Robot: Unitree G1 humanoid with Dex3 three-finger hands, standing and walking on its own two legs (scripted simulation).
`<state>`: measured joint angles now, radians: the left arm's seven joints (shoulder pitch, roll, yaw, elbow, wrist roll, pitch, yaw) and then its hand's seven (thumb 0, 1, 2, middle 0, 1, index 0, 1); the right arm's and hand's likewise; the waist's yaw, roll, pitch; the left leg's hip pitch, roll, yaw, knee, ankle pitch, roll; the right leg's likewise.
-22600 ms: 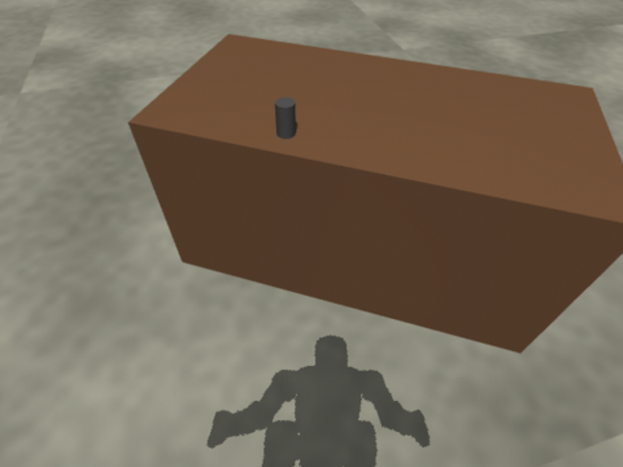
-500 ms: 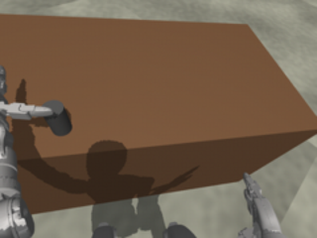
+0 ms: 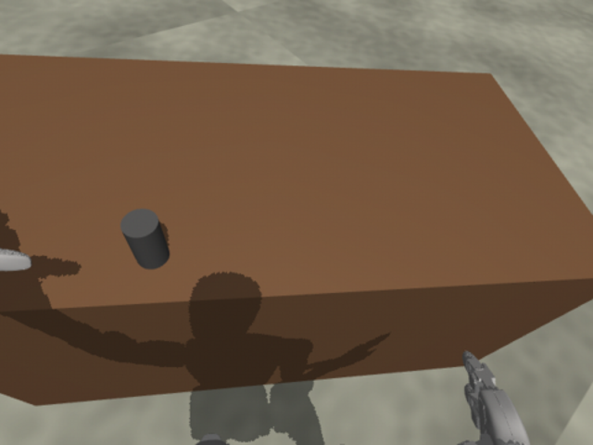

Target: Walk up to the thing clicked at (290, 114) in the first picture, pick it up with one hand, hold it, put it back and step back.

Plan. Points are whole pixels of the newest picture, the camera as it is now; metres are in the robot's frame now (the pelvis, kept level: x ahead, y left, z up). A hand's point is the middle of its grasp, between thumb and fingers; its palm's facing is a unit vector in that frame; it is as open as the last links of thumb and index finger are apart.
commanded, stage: sink last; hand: left
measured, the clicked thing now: (146, 240) +0.43 +0.21 -0.03
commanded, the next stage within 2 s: home in 0.82 s
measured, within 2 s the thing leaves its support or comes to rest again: neither
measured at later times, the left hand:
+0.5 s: hand (25, 414) +0.18 +0.25 +0.07, palm faces +0.34 -0.86 -0.39, open 17.4 cm
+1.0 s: hand out of the picture +0.15 +0.29 +0.05, palm faces +0.43 -0.79 -0.45, open 17.4 cm
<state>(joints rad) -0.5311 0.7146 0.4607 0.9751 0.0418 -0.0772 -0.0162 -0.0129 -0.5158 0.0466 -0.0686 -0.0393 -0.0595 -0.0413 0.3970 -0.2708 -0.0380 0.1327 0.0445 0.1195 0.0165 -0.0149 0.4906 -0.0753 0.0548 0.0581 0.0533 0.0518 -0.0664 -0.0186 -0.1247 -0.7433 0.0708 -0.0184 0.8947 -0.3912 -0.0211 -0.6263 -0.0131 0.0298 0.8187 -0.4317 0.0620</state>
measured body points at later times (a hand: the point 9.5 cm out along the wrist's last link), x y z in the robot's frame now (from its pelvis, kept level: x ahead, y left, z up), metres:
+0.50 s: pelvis +0.00 -0.02 +0.00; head +0.01 -0.03 +0.45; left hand +0.15 +0.29 +0.09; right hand +0.17 -0.28 -0.03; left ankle +0.02 +0.13 -0.69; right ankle -0.02 -0.17 -0.69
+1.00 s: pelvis -0.02 -0.03 -0.01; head +0.00 -0.04 +0.44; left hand +0.13 +0.33 +0.07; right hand +0.15 -0.30 -0.03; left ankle +0.02 +0.13 -0.69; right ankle -0.02 -0.17 -0.69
